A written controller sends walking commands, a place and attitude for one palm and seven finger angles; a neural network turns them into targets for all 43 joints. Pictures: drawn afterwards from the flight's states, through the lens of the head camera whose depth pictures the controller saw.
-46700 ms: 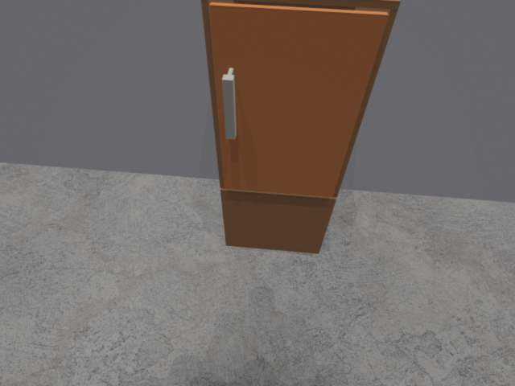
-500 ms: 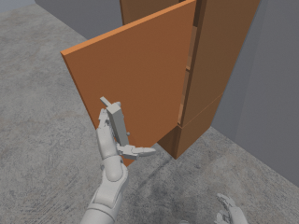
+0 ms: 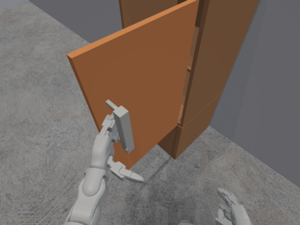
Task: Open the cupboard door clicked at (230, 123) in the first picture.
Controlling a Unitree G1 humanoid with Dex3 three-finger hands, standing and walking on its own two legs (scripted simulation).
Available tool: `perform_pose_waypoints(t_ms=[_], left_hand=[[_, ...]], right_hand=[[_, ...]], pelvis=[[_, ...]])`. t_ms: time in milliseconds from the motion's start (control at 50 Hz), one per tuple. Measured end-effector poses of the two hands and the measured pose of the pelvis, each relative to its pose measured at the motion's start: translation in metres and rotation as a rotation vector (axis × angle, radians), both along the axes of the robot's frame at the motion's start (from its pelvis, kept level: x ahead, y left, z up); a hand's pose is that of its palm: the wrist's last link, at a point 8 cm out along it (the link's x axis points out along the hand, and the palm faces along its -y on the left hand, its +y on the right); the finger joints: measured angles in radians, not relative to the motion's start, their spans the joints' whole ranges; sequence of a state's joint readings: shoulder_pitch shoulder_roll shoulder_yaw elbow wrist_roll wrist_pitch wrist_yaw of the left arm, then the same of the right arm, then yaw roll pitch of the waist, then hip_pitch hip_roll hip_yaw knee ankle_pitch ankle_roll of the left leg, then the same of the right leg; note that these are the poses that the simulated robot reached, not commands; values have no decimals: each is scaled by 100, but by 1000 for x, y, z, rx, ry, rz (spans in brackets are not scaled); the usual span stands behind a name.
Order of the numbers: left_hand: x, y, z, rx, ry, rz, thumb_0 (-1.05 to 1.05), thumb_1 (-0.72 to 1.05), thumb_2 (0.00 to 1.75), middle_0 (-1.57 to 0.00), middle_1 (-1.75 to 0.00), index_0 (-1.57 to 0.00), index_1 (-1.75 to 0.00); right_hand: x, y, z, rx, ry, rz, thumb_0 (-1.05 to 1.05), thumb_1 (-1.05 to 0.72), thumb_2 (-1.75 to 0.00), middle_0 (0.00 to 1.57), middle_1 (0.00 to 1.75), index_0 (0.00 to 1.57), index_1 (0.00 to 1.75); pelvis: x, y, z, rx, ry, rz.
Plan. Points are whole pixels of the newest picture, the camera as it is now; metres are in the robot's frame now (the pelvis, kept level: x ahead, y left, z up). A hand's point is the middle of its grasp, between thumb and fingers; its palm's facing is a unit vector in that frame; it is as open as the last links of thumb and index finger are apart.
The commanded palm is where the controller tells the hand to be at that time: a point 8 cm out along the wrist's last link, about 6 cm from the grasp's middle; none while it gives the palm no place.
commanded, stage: slide the hand sideways off the handle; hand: left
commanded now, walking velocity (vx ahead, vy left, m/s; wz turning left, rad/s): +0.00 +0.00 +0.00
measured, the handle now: (119, 127) +0.36 +0.11 +0.06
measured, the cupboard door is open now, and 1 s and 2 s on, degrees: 91 91 91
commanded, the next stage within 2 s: draw the hand back to the body in 0.72 s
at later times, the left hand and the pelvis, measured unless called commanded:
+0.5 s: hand (106, 169) +0.24 +0.12 +0.06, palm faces +0.00 -1.00 -0.06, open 16.3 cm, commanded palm +0.21 +0.18 +0.06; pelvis +0.02 -0.01 -0.01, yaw +1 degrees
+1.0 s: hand (86, 174) +0.22 +0.16 +0.08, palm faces +0.01 -1.00 -0.08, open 16.3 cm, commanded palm +0.19 +0.22 +0.09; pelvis +0.02 -0.01 -0.01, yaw +2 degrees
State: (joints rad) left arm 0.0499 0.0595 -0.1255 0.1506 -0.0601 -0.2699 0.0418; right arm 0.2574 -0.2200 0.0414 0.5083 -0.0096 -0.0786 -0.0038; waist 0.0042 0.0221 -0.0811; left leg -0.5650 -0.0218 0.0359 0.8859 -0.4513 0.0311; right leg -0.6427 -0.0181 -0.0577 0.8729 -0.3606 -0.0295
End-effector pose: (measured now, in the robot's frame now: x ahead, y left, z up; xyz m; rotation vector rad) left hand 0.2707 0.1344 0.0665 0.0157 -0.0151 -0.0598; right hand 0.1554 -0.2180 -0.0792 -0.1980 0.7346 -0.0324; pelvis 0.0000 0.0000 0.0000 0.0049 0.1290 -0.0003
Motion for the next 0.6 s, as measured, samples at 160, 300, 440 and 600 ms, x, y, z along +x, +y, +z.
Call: perform_pose_waypoints(t_ms=[160, 300, 440, 600], left_hand=[[-20, 17, -2, 13, 19, 17, -1, -50, 30, -18, -32, -17, -32], [-33, 26, 0, 23, 22, 39, -1, -50, 30, -18, -32, -17, -31], [-47, 35, 0, 37, 41, 53, -1, -50, 30, -17, -31, -16, -31], [-64, 53, 0, 51, 49, 77, -1, -50, 30, -16, -31, -15, -31]], right_hand=[[14, 0, 1, -2, -21, 1, 1, -90, -90, 20, 30, 20, 30], [29, 0, 1, 1, -54, 16, 1, -90, -90, 20, 30, 20, 30], [39, -3, 1, 3, -78, 22, 1, -90, -90, 20, 30, 20, 30], [43, -11, 0, -11, -96, 20, 1, -90, -90, 20, 30, 20, 30]], pelvis=[[9, -1, -1, -8, 10, 6], [15, -4, -4, -11, 24, 16], [20, -8, -7, -10, 34, 20], [22, -14, -11, -14, 44, 27]])
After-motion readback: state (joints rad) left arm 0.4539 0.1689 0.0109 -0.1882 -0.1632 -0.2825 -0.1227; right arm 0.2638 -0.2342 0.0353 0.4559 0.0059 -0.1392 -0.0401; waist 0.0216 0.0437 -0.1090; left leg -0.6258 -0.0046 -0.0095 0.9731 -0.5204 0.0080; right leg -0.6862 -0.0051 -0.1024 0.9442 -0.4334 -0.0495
